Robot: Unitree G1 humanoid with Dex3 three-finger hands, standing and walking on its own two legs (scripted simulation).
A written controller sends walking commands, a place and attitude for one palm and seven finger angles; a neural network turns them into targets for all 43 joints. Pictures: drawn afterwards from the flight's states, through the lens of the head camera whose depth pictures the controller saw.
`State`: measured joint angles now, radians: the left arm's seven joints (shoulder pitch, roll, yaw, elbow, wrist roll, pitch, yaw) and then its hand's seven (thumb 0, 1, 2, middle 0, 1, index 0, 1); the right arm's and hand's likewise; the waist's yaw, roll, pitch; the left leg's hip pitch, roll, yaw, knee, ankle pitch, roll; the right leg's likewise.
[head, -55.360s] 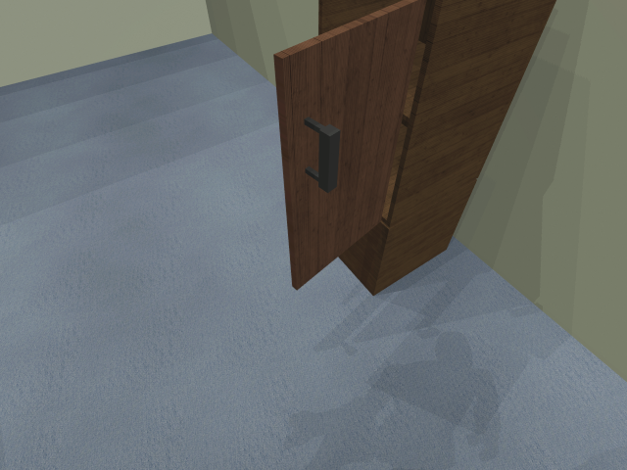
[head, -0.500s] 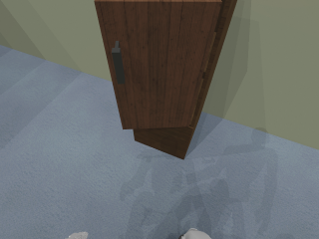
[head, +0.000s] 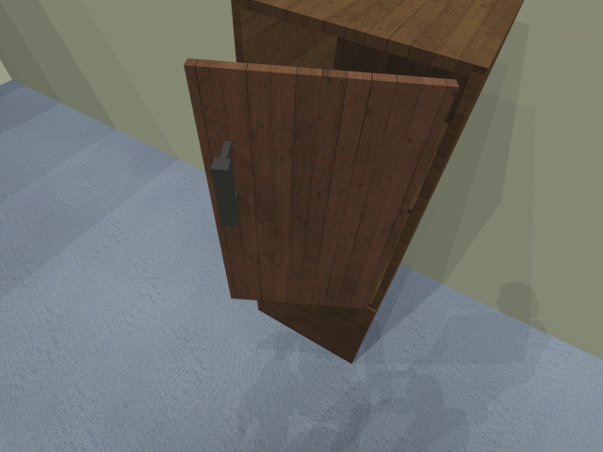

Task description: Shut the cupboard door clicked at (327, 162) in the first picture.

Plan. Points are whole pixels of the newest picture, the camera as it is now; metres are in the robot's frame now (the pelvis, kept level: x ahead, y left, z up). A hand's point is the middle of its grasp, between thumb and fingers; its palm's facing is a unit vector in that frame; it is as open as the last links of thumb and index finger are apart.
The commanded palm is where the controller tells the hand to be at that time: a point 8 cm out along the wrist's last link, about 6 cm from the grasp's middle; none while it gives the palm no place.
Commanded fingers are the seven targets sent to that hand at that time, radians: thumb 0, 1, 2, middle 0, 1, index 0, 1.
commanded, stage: come to a stop and stand still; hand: left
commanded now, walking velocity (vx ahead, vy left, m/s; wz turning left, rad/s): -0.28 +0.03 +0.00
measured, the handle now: (228, 184) +0.46 +0.16 +0.08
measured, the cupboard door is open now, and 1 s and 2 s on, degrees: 27 27 27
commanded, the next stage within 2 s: look again from close up in 0.84 s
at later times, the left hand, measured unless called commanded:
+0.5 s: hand out of the picture +0.05 +0.21 -0.18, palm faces -0.05 -0.97 -0.26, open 7.4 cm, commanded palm none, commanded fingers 0.00 0.90 0.90 -0.20 -0.30 -0.20 -0.30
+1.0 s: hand out of the picture -0.02 +0.23 -0.17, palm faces -0.09 -0.97 -0.21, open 7.4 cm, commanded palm none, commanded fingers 0.00 0.90 0.90 -0.20 -0.30 -0.20 -0.30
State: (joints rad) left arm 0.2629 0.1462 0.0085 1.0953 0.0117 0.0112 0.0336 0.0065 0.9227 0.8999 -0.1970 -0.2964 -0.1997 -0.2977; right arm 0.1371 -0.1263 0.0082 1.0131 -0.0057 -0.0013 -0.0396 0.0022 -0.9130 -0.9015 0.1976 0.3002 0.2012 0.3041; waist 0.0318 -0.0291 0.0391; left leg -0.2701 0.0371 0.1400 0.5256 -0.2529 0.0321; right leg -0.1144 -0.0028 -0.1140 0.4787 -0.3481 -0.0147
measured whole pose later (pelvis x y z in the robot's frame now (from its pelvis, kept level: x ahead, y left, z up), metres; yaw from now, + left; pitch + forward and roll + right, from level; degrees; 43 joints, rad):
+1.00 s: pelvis -0.03 +0.04 +0.00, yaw -4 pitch +1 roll +0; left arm 0.32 0.21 -0.03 1.03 0.02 0.01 0.03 0.01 0.91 0.90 -0.20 -0.30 -0.20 -0.30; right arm 0.26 -0.20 0.02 1.04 -0.01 0.00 -0.01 0.01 -0.91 -0.90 0.20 0.30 0.20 0.30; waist 0.01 -0.02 0.04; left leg -0.25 -0.07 0.06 0.46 -0.22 0.09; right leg -0.17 -0.03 0.00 0.46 -0.29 0.03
